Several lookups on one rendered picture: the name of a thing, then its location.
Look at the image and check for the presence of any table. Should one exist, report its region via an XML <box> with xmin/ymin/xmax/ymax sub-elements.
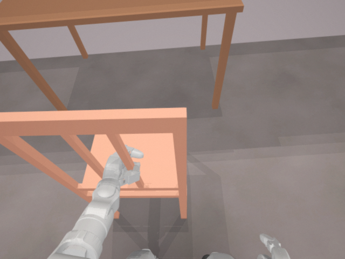
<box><xmin>0</xmin><ymin>0</ymin><xmax>244</xmax><ymax>111</ymax></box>

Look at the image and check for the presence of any chair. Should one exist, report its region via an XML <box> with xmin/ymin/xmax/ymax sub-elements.
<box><xmin>0</xmin><ymin>107</ymin><xmax>187</xmax><ymax>219</ymax></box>

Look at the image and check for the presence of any robot right hand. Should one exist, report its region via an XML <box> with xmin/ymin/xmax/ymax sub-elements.
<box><xmin>257</xmin><ymin>234</ymin><xmax>290</xmax><ymax>259</ymax></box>

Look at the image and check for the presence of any robot left hand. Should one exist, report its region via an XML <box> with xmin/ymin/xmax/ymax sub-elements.
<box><xmin>102</xmin><ymin>145</ymin><xmax>144</xmax><ymax>186</ymax></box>

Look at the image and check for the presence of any left robot forearm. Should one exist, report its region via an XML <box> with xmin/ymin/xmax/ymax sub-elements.
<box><xmin>47</xmin><ymin>178</ymin><xmax>120</xmax><ymax>259</ymax></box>

